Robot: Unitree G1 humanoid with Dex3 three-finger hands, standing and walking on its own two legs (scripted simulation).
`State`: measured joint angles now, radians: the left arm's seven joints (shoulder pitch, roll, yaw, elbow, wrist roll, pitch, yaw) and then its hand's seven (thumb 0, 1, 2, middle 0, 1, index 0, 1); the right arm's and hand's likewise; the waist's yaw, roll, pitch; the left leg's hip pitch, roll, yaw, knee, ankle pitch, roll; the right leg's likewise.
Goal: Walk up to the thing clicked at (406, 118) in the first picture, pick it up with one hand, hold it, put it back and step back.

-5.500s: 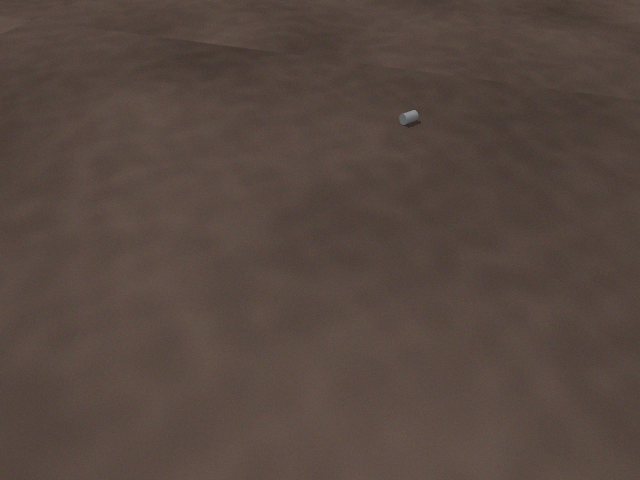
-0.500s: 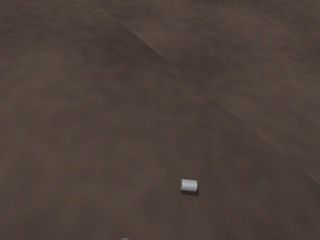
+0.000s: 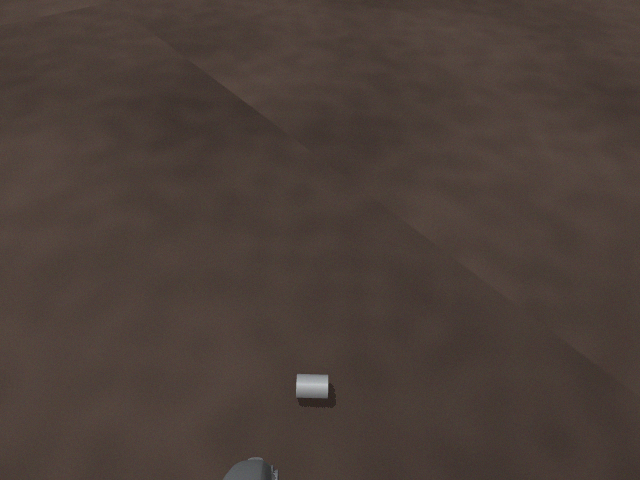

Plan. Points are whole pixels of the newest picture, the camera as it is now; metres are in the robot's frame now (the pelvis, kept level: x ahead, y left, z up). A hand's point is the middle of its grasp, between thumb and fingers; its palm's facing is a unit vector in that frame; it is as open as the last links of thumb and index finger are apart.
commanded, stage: walk up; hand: left
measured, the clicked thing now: (312, 386) +0.51 +0.03 -0.70
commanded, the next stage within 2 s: none
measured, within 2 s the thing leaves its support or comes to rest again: neither
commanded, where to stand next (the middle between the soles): +0.17 -0.23 m, yaw +5 degrees
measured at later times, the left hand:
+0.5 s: hand out of the picture +0.15 +0.09 -0.15, palm faces -0.05 -0.91 -0.41, open 7.4 cm
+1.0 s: hand out of the picture +0.10 -0.03 -0.11, palm faces +0.13 -0.86 -0.49, open 7.4 cm
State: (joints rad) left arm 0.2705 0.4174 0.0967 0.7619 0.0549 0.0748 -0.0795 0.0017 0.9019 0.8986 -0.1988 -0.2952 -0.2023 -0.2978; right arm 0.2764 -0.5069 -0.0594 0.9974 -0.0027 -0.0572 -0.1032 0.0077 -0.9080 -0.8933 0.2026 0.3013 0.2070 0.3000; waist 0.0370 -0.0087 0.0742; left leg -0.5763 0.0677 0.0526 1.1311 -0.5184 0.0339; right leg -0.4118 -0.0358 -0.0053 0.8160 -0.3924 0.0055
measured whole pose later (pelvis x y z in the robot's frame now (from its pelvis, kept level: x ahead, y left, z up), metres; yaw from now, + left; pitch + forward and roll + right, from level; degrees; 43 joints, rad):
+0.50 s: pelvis +0.05 -0.22 -0.02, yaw +0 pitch -1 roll +1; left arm 0.23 0.54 0.14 0.78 0.05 0.10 -0.09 0.00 0.90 0.90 -0.20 -0.30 -0.20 -0.30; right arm 0.37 -0.52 -0.08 0.94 -0.04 -0.07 -0.08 0.00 -0.90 -0.89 0.21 0.30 0.21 0.30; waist -0.02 -0.11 0.08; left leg -0.45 0.23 -0.04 0.84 -0.40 -0.01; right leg -0.49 -0.12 0.04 0.89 -0.40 0.03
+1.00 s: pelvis +0.10 -0.31 +0.02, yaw +7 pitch -2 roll +1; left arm 0.27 0.36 0.05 0.89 0.02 -0.06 0.05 0.00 0.90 0.90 -0.21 -0.30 -0.21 -0.30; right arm 0.13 -0.43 -0.05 0.91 0.00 0.05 0.00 0.00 -0.91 -0.89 0.20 0.30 0.21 0.30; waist 0.06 0.08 0.17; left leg -0.49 -0.02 -0.13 0.98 -0.34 0.02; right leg -0.29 -0.06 -0.15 0.71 -0.39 -0.03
